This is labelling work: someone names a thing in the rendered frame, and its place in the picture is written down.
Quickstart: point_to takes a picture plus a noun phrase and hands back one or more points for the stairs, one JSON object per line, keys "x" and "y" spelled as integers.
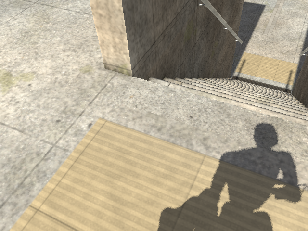
{"x": 253, "y": 97}

